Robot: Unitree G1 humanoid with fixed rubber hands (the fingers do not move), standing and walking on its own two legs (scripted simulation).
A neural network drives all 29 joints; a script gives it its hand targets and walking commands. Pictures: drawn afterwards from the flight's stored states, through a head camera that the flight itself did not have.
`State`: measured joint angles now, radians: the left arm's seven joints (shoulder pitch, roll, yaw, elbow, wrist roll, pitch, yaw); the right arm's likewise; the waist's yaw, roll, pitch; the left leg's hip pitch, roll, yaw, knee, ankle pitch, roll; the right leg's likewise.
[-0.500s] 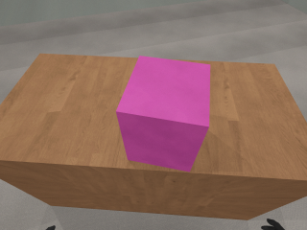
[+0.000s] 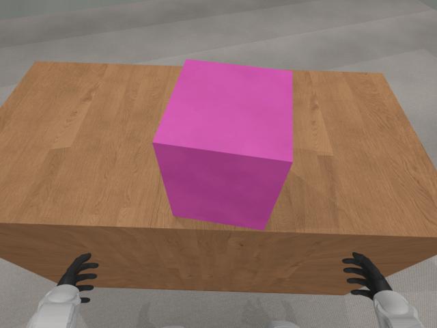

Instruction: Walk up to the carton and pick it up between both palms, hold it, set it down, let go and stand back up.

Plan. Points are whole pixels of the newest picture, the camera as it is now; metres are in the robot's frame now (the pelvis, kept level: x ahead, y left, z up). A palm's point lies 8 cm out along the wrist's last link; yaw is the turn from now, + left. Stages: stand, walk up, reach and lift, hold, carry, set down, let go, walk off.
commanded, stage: reach and lift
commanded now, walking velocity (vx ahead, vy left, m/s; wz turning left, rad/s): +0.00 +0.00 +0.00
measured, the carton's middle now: (227, 149) +0.43 +0.00 +0.05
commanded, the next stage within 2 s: none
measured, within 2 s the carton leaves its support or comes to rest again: neither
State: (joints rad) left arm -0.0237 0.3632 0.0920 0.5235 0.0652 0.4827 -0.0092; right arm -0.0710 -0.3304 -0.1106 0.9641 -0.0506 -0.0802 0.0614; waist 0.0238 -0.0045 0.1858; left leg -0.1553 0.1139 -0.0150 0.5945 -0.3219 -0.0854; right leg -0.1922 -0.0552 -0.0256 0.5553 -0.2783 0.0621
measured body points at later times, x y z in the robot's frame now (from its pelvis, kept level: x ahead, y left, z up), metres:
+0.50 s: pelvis -0.01 +0.01 +0.01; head +0.00 +0.03 +0.46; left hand +0.16 +0.28 -0.06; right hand +0.15 -0.24 -0.06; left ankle -0.02 +0.17 -0.73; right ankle +0.02 -0.16 -0.73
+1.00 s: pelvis +0.01 +0.01 +0.02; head +0.01 +0.02 +0.47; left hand +0.18 +0.26 -0.03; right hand +0.17 -0.21 -0.02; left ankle -0.02 +0.16 -0.73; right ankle +0.02 -0.16 -0.73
